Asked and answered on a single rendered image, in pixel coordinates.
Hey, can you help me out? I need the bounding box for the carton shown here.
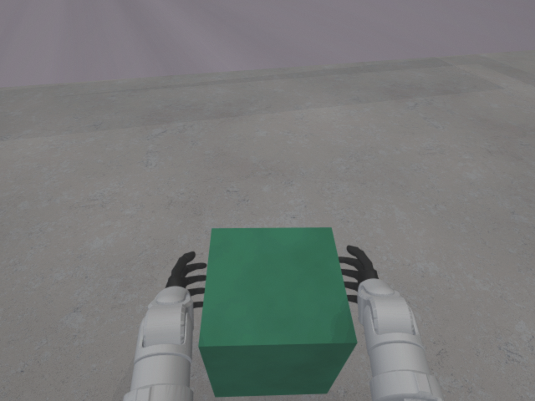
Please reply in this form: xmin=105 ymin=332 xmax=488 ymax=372
xmin=198 ymin=227 xmax=357 ymax=397

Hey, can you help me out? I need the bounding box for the robot left forearm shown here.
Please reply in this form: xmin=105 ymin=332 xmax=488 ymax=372
xmin=123 ymin=286 xmax=194 ymax=401

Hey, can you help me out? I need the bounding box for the robot right forearm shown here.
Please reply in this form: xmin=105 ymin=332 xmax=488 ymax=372
xmin=357 ymin=278 xmax=445 ymax=401

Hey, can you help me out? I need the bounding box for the robot right hand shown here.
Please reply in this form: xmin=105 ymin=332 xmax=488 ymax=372
xmin=339 ymin=246 xmax=379 ymax=304

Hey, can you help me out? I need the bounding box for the robot left hand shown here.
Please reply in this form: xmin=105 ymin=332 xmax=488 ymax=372
xmin=166 ymin=251 xmax=206 ymax=308

